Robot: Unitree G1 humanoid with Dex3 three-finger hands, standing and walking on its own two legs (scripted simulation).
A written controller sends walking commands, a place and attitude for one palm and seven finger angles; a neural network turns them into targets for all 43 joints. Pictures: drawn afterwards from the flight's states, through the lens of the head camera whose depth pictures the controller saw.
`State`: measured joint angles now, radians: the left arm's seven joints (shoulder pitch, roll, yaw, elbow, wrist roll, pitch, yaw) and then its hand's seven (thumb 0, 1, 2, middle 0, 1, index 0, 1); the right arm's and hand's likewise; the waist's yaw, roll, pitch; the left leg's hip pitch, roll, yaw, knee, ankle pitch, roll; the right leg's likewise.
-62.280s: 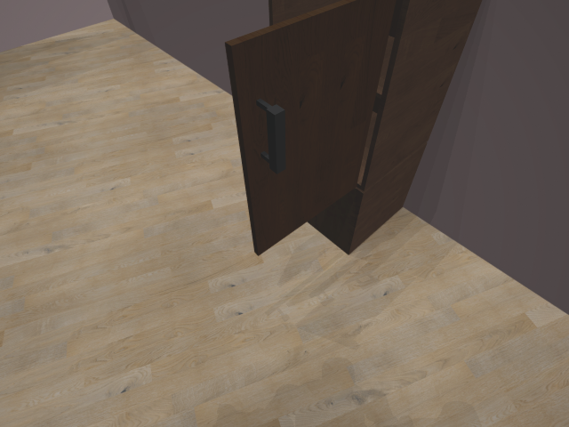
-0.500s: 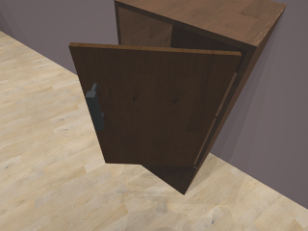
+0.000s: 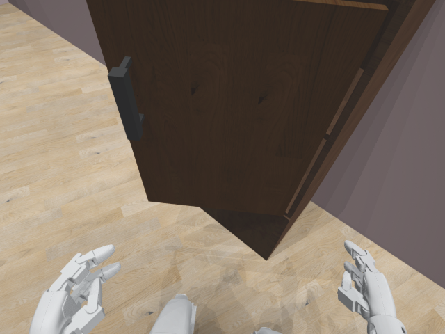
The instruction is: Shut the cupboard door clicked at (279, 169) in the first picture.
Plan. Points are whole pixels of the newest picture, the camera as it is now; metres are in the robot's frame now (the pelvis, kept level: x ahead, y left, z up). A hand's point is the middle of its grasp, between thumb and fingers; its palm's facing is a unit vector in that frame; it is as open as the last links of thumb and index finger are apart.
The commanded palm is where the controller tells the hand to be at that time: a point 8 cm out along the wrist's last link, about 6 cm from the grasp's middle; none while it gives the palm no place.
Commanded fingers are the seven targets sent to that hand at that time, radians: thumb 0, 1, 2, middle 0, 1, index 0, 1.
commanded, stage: raise the hand and make a fist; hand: left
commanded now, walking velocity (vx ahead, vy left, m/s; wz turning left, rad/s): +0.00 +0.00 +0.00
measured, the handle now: (131, 100) +0.46 +0.23 +0.15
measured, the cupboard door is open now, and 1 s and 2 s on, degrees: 35 35 35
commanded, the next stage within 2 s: bring the fist close to the handle in 1.48 s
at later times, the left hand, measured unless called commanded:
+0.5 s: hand (87, 251) +0.20 +0.22 +0.10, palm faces +0.10 -0.99 -0.06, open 3.8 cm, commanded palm +0.18 +0.26 +0.10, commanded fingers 0.00 0.90 0.90 -1.06 -1.24 -1.06 -1.24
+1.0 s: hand (86, 232) +0.22 +0.22 +0.13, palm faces +0.01 -1.00 -0.05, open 3.1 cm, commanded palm +0.20 +0.27 +0.15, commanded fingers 0.00 0.90 0.90 -1.30 -1.50 -1.30 -1.50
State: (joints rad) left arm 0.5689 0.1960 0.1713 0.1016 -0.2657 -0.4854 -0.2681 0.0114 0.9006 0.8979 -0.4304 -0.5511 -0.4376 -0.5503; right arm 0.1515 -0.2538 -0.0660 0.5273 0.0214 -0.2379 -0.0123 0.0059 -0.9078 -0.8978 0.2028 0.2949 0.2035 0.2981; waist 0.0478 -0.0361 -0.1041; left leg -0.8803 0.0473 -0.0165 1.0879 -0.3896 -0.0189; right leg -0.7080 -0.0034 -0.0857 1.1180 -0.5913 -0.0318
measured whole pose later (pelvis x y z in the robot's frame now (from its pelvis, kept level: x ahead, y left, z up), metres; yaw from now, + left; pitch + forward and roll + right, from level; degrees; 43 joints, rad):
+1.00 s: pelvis +0.00 +0.03 +0.04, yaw +0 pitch +4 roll -3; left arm 0.38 0.27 0.12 -0.17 -0.26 -0.16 -0.19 0.02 0.90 0.90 -1.27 -1.47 -1.28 -1.47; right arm 0.25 -0.22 0.08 0.51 0.05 -0.21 -0.07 0.01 -0.90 -0.90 0.21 0.30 0.21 0.30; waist 0.03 0.05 -0.06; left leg -0.62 0.03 0.01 0.86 -0.31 0.03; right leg -0.43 -0.01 -0.07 0.83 -0.46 0.02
